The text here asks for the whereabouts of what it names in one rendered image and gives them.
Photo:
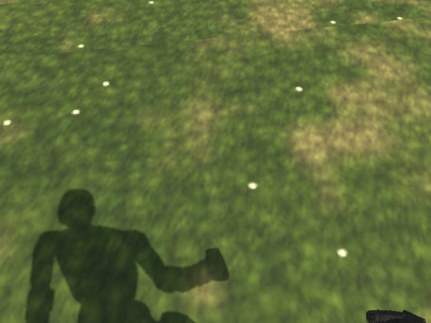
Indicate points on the robot right hand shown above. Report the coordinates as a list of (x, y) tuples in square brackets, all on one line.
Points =
[(385, 316)]

